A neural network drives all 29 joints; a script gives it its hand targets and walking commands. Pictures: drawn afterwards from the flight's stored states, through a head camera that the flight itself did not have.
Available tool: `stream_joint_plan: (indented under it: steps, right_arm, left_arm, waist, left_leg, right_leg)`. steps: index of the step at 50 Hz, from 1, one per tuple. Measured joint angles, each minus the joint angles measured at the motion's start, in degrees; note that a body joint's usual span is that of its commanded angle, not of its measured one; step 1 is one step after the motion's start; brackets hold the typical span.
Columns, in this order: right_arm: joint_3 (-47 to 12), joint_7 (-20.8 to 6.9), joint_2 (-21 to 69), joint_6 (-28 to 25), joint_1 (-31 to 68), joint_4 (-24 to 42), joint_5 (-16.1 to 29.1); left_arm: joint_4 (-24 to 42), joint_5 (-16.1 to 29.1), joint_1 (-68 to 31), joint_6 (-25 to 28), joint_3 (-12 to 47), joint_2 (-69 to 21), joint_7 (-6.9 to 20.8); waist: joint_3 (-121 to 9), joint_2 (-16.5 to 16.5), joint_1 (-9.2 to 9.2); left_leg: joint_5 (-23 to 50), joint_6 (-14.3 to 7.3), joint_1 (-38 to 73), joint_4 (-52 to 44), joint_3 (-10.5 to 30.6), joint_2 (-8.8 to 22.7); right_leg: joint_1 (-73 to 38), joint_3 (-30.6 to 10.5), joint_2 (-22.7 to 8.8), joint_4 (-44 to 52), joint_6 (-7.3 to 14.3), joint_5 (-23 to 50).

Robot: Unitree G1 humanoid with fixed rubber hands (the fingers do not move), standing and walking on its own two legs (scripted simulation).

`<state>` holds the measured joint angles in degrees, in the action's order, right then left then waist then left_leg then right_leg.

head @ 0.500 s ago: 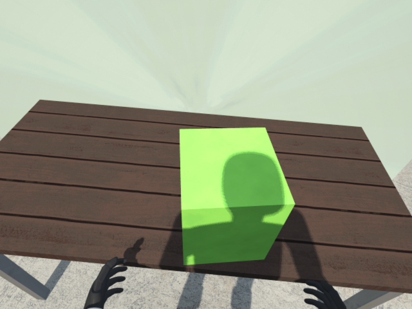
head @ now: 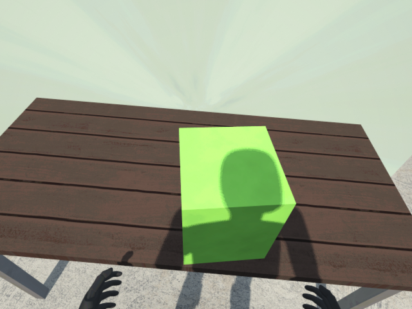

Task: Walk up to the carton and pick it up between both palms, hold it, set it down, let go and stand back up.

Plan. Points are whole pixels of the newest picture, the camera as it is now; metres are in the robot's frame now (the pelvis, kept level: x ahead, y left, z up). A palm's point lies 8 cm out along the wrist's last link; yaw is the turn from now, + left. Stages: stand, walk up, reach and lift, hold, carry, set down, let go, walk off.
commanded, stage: set down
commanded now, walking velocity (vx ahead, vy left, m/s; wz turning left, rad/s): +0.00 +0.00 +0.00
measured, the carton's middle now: (223, 196) +0.40 +0.01 -0.02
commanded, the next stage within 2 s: let go in 0.54 s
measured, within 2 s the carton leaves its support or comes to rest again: neither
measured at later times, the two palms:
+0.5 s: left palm out of the picture +0.14 +0.25 -0.09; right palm out of the picture +0.16 -0.23 -0.09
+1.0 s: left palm out of the picture +0.14 +0.25 -0.08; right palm out of the picture +0.15 -0.23 -0.09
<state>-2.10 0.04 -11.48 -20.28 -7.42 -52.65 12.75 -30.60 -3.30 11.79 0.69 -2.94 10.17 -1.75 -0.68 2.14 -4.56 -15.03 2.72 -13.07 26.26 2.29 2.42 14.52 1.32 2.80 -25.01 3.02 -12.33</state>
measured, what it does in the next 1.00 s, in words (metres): stands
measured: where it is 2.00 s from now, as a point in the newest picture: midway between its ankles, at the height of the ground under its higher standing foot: outside the picture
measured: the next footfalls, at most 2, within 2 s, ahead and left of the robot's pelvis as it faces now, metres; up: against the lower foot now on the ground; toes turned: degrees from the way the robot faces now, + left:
none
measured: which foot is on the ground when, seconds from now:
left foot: down 0.00-1.00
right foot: down 0.00-1.00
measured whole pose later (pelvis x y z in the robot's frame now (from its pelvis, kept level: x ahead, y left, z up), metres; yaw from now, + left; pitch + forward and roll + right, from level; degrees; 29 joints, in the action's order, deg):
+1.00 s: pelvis +0.00 +0.00 +0.00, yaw +0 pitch +1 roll +0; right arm 1.2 -0.2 -11.0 -15.4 -7.4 -52.6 10.2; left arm -28.5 -3.3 11.8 -6.2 -2.5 12.0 -0.7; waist 0.0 2.2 -3.6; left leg -15.1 2.4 -12.7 26.3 2.3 2.1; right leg 14.1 1.3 2.5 -25.0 2.7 -12.5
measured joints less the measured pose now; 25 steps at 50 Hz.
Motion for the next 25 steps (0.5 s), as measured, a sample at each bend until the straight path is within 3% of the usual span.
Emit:
stream_joint_plan:
  steps: [25]
  right_arm:
    - [1.7, 1.0, 0.5, 3.4, 0.0, 0.0, -2.3]
  left_arm:
    - [0.9, 0.0, 0.0, -5.8, 0.0, 1.8, 1.1]
  waist:
    - [0.6, 0.0, 0.88]
  left_leg:
    - [-0.1, -0.3, 0.2, 0.0, 0.0, -0.3]
  right_leg:
    - [-0.3, 0.0, -0.3, 0.0, -0.3, -0.1]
